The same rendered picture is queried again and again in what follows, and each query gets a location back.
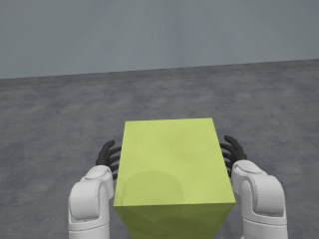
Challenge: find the robot left forearm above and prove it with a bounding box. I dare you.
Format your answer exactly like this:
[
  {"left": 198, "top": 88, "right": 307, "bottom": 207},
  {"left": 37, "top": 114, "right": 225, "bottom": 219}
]
[{"left": 68, "top": 165, "right": 115, "bottom": 239}]

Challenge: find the robot right hand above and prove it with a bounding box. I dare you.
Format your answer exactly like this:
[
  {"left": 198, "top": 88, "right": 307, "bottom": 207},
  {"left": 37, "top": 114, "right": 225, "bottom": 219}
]
[{"left": 219, "top": 135, "right": 247, "bottom": 178}]

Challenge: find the carton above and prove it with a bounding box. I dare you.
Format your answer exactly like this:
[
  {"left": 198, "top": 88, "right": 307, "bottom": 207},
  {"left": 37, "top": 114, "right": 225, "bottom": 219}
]
[{"left": 113, "top": 118, "right": 236, "bottom": 239}]

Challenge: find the robot right forearm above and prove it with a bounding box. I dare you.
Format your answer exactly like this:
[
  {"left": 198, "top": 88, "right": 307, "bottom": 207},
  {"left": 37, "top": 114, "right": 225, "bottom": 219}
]
[{"left": 231, "top": 159, "right": 288, "bottom": 239}]

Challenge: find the robot left hand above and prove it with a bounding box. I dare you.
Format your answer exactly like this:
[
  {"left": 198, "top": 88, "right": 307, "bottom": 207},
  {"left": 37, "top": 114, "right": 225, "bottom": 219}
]
[{"left": 96, "top": 139, "right": 122, "bottom": 180}]

